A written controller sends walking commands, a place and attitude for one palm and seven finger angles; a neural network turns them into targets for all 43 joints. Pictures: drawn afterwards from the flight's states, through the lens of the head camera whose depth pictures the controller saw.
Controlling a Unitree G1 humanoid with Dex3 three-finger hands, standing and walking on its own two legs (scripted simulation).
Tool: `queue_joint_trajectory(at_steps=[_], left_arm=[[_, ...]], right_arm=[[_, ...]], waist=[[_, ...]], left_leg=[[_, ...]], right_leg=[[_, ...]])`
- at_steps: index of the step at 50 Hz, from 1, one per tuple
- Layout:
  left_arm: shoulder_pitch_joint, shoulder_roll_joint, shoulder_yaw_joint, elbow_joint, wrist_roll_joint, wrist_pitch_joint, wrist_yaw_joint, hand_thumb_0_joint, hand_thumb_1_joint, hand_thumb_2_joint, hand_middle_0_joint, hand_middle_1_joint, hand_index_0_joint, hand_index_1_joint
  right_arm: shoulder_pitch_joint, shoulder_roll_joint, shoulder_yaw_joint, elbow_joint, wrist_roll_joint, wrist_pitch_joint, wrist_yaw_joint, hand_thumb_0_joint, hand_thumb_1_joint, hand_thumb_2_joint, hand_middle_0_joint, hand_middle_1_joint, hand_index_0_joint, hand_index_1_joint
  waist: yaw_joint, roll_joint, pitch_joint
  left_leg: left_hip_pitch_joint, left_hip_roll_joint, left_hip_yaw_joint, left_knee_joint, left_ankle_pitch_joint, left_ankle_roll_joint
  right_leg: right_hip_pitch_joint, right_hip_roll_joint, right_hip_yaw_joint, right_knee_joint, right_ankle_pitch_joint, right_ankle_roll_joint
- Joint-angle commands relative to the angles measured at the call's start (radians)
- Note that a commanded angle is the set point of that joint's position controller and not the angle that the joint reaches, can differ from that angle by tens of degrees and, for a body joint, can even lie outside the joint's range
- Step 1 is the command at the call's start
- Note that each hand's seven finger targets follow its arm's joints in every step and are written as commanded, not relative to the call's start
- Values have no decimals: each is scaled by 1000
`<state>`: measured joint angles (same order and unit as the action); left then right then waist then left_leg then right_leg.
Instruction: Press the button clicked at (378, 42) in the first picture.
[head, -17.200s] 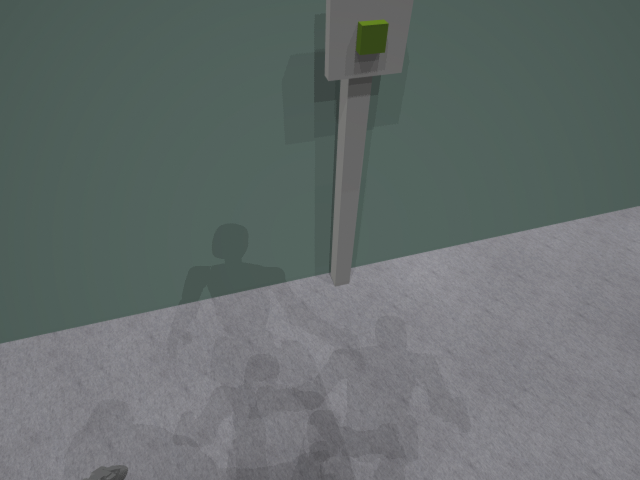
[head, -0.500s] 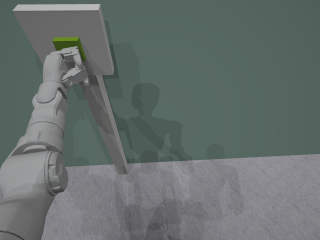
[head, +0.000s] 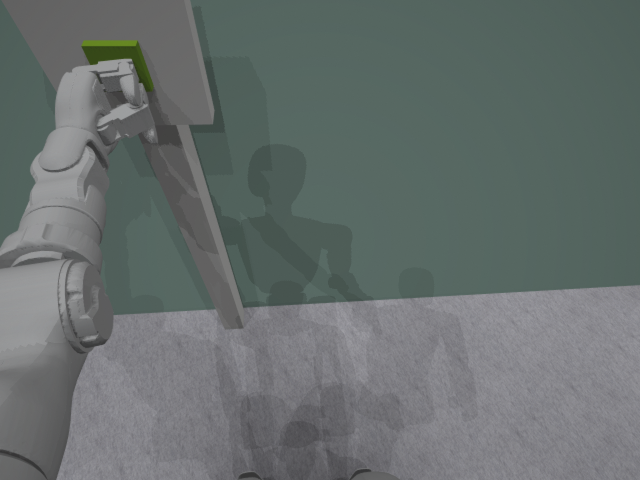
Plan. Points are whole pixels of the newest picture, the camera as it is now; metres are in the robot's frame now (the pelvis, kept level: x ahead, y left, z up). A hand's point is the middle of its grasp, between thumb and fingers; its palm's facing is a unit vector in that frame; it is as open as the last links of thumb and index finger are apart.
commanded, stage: hold the button down briefly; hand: left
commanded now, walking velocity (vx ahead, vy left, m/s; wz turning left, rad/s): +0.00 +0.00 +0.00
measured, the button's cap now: (121, 62) +0.58 +0.19 +0.19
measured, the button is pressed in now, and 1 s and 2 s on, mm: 13 0 0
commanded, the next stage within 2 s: pull the fist back off the button in 0.10 s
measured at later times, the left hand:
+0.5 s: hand (143, 114) +0.51 +0.17 +0.16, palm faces -0.01 -1.00 +0.01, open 2.8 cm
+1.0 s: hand (127, 156) +0.45 +0.17 +0.16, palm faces +0.00 -1.00 +0.00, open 3.1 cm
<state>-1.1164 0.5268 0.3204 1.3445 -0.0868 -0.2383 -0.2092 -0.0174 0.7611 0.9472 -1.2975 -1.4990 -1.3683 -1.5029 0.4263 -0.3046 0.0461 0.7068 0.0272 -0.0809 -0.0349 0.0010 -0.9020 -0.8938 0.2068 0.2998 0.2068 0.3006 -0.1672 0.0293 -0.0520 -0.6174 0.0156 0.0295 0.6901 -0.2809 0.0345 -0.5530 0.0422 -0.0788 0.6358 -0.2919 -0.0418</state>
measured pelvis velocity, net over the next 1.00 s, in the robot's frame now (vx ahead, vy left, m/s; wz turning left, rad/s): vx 0.02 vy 0.00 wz -0.02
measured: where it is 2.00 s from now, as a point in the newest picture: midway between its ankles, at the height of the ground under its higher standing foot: outside the picture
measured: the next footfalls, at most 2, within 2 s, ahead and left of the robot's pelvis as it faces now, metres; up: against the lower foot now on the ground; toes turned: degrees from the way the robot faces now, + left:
none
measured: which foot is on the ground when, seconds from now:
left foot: down 0.00-1.00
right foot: down 0.00-1.00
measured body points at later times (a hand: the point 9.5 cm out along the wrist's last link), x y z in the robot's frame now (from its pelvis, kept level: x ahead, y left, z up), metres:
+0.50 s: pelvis -0.01 +0.01 +0.00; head +0.07 +0.01 +0.44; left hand +0.51 +0.22 +0.16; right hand -0.03 -0.26 -0.11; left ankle +0.03 +0.10 -0.72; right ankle +0.01 -0.09 -0.72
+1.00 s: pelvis +0.02 +0.00 +0.01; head +0.04 -0.01 +0.46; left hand +0.44 +0.23 +0.16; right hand +0.13 -0.25 -0.10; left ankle +0.03 +0.10 -0.72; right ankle +0.01 -0.09 -0.72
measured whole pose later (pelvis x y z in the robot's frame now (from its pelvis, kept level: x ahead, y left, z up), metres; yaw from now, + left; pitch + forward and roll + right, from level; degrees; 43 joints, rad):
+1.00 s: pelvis +0.02 +0.00 +0.01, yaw -1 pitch +5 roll -1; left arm -0.63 0.32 0.27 0.75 -0.19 -0.12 -0.19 0.01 0.89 0.90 -1.30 -1.50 -1.30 -1.50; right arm 0.33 -0.28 0.03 0.61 0.06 -0.06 -0.03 0.00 -0.90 -0.89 0.21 0.30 0.21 0.30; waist -0.04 0.04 -0.08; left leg -0.41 0.00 0.06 0.63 -0.31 0.04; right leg -0.37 0.03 -0.04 0.60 -0.32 -0.04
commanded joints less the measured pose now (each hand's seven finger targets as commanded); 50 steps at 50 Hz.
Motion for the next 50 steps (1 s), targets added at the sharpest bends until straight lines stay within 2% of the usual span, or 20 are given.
queue_joint_trajectory(at_steps=[1,2,6,8,11,13,15,16,17,25,27,30,32,35,38,41,44,45,46,50], left_arm=[[-623,253,30,-231,-16,-55,41,0,900,900,-1300,-1500,-1300,-1500],[-624,232,12,-226,-14,-53,40,0,900,900,-1300,-1500,-1300,-1500],[-626,261,37,-212,-21,-47,41,0,900,900,-1300,-1500,-1300,-1500],[-640,245,20,-217,-15,-50,40,0,900,900,-1300,-1500,-1300,-1500],[-630,293,48,-204,-11,-49,44,0,900,900,-1300,-1500,-1300,-1500],[-632,239,22,-215,-8,-51,45,0,900,900,-1300,-1500,-1300,-1500],[-615,256,43,-205,-9,-51,48,0,900,900,-1300,-1500,-1300,-1500],[-620,279,61,-227,-9,-56,50,0,900,900,-1300,-1500,-1300,-1500],[-612,246,37,-234,-4,-57,48,0,900,900,-1300,-1500,-1300,-1500],[-463,207,56,-310,-19,-66,40,0,900,900,-1300,-1500,-1300,-1500],[-422,192,55,-387,-22,-76,38,0,900,900,-1300,-1500,-1300,-1500],[-350,110,22,-431,-49,-68,37,0,900,900,-1300,-1500,-1300,-1500],[-307,99,18,-450,-62,-51,37,0,900,900,-1300,-1500,-1300,-1500],[-259,88,16,-560,-58,-48,45,0,900,900,-1300,-1500,-1300,-1500],[-132,82,33,-582,-76,-18,44,0,900,900,-1300,-1500,-1300,-1500],[-83,49,6,-641,-85,11,33,0,900,900,-1300,-1500,-1300,-1500],[-35,40,8,-771,-96,25,28,0,900,900,-1300,-1500,-1300,-1500],[4,41,12,-804,-102,29,26,0,900,900,-1300,-1500,-1300,-1500],[38,3,-17,-827,-109,40,19,0,900,900,-1300,-1500,-1300,-1500],[53,-32,-52,-903,-125,87,15,0,900,900,-1300,-1500,-1300,-1500]], right_arm=[[144,-172,-54,-55,-2,-35,-18,0,-900,-900,200,300,200,300],[146,-168,-52,-56,-2,-36,-17,0,-900,-900,200,300,200,300],[159,-176,-52,-52,-5,-42,-18,0,-900,-900,200,300,200,300],[159,-173,-52,-54,-5,-45,-17,0,-900,-900,200,300,200,300],[163,-181,-51,-57,-5,-46,-19,0,-900,-900,200,300,200,300],[165,-174,-53,-61,-10,-51,-14,0,-900,-900,200,300,200,300],[167,-177,-54,-61,-13,-49,-12,0,-900,-900,200,300,200,300],[168,-178,-56,-66,-14,-49,-12,0,-900,-900,200,300,200,300],[165,-172,-56,-69,-15,-50,-7,0,-900,-900,200,300,200,300],[140,-160,-65,-102,-14,-39,3,0,-900,-900,200,300,200,300],[124,-153,-70,-115,-11,-34,4,0,-900,-900,200,300,200,300],[93,-143,-71,-127,-3,-34,6,0,-900,-900,200,300,200,300],[74,-143,-70,-134,4,-33,2,0,-900,-900,200,300,200,300],[48,-134,-72,-147,6,-35,3,0,-900,-900,200,300,200,300],[15,-127,-70,-164,14,-32,2,0,-900,-900,200,300,200,300],[-23,-119,-66,-184,22,-27,-2,0,-900,-900,200,300,200,300],[-56,-109,-67,-203,25,-27,-4,0,-900,-900,200,300,200,300],[-62,-109,-67,-209,25,-26,-4,0,-900,-900,200,300,200,300],[-82,-102,-65,-214,29,-26,-4,0,-900,-900,200,300,200,300],[-123,-97,-61,-219,36,-22,-14,0,-900,-900,200,300,200,300]], waist=[[-68,31,-332],[-68,66,-326],[-74,15,-330],[-73,55,-324],[-73,38,-315],[-71,58,-323],[-67,34,-324],[-60,50,-349],[-55,84,-359],[-2,35,-371],[25,91,-417],[31,45,-366],[43,4,-334],[67,56,-380],[90,-24,-345],[98,-15,-311],[117,13,-356],[123,-8,-368],[123,16,-353],[115,-10,-294]], left_leg=[[240,4,-78,-81,-10,17],[248,4,-78,-81,-12,14],[223,8,-80,-79,-26,17],[229,6,-81,-80,-44,14],[204,8,-85,-81,-66,16],[235,7,-91,-83,-63,11],[232,6,-95,-79,-53,13],[243,6,-93,-76,-33,12],[271,6,-96,-76,-19,8],[297,5,-84,-74,60,8],[359,6,-83,-73,110,2],[377,9,-80,-83,116,5],[356,8,-74,-97,104,6],[415,5,-71,-89,189,4],[381,2,-54,-101,204,9],[372,-4,-42,-107,213,13],[424,-8,-39,-105,278,12],[435,-7,-42,-101,307,13],[446,-7,-36,-103,325,12],[442,-11,-40,-116,265,15]], right_leg=[[32,-11,100,-118,35,39],[15,-10,97,-116,28,36],[25,-8,97,-117,19,41],[5,-8,95,-115,-1,38],[4,-9,96,-114,-22,38],[-19,-6,85,-107,-21,34],[-12,-5,83,-103,-15,31],[-4,-6,85,-99,0,32],[-17,-5,79,-94,7,29],[43,2,69,-80,79,21],[50,2,64,-69,114,16],[52,8,56,-80,120,14],[77,7,56,-83,128,16],[108,5,56,-72,193,9],[169,3,58,-80,244,12],[195,-3,63,-86,279,13],[238,-8,67,-85,342,11],[257,-8,65,-82,365,10],[253,-11,67,-84,385,12],[241,-14,63,-106,342,15]])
